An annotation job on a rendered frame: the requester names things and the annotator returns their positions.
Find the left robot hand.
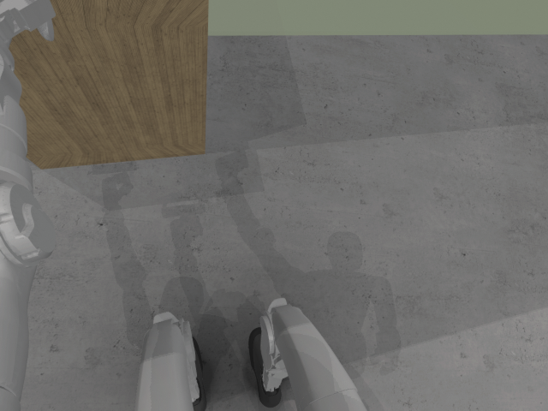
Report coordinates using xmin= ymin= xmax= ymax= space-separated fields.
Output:
xmin=0 ymin=0 xmax=56 ymax=48

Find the left robot forearm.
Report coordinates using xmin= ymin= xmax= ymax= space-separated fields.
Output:
xmin=0 ymin=38 xmax=33 ymax=194

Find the left robot thigh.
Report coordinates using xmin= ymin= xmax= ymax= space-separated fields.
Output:
xmin=134 ymin=319 xmax=195 ymax=411

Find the robot left shin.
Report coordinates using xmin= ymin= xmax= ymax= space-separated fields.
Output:
xmin=142 ymin=312 xmax=200 ymax=399

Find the cabinet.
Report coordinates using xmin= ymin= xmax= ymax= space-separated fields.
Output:
xmin=9 ymin=0 xmax=209 ymax=170

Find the robot left upper arm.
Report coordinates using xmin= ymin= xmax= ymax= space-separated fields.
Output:
xmin=0 ymin=180 xmax=56 ymax=411

